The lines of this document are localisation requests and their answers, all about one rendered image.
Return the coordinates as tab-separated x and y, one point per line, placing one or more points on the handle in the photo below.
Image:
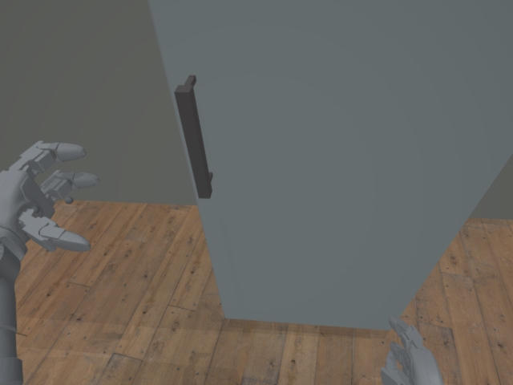
186	103

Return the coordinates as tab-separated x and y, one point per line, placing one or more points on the fridge door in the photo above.
349	141

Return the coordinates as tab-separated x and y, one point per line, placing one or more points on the robot left forearm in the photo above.
12	251

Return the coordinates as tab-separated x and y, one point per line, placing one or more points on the left robot hand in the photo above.
19	193

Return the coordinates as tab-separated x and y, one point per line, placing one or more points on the right robot hand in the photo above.
419	366

